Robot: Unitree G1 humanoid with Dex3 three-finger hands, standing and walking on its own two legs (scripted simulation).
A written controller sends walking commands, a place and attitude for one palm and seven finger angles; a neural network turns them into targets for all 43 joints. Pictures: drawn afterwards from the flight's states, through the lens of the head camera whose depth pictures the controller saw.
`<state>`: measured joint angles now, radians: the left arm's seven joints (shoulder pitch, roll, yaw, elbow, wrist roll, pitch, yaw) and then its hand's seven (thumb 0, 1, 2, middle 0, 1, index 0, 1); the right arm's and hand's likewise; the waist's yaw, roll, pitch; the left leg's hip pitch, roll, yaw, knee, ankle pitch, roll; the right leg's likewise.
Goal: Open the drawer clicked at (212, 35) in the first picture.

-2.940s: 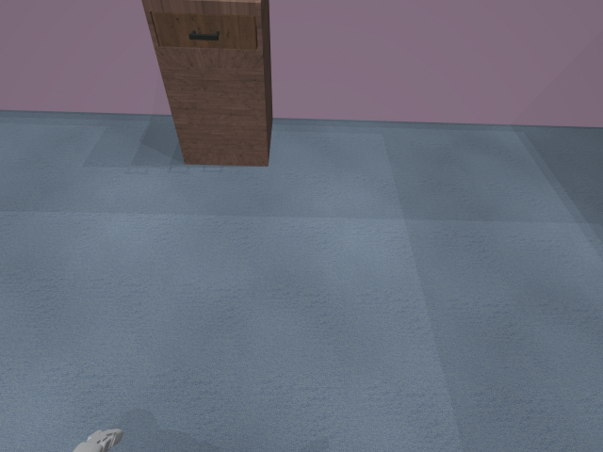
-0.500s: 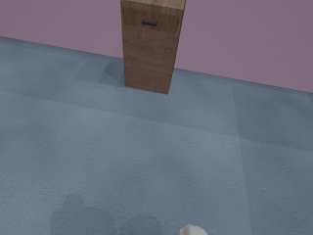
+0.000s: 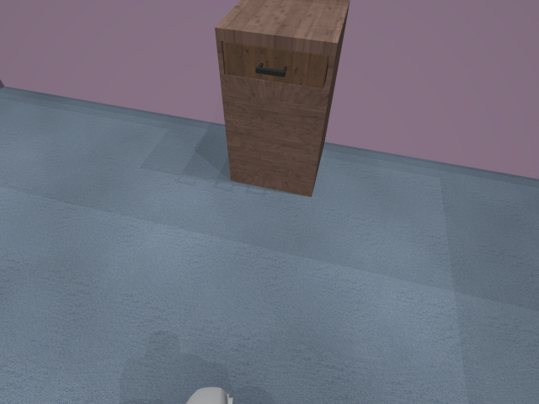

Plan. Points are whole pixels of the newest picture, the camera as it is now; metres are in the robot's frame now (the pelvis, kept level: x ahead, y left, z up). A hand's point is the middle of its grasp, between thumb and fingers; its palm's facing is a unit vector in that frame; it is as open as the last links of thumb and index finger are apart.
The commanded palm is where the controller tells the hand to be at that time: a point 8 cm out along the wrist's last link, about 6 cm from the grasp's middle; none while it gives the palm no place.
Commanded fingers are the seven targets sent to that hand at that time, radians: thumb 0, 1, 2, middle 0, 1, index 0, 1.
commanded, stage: walk to a spot facing it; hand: left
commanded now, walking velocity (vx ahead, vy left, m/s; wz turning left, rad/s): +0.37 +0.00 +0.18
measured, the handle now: (271, 69) +1.20 +0.04 -0.10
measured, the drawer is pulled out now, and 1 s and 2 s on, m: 0.00 0.00 0.00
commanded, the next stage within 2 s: turn to face it in 0.54 s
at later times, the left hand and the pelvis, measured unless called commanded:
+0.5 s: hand (140, 390) +0.18 +0.24 -0.18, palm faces +0.10 -0.99 -0.14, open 7.4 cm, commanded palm none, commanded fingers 0.00 0.90 0.90 -0.20 -0.30 -0.20 -0.30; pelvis +0.22 +0.08 +0.00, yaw +0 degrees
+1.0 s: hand (203, 240) +0.49 +0.18 -0.17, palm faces -0.14 -0.97 -0.21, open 7.4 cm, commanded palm none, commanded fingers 0.00 0.90 0.90 -0.20 -0.30 -0.20 -0.30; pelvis +0.37 +0.02 -0.01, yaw -9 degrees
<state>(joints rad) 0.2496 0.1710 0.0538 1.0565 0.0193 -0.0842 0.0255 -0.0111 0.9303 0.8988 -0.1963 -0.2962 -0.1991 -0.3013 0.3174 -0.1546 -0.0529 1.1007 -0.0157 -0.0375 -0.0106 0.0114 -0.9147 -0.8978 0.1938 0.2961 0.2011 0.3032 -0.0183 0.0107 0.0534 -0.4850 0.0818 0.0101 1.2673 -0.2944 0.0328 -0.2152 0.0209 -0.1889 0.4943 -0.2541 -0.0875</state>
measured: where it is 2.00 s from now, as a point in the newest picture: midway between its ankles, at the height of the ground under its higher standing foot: (282, 295)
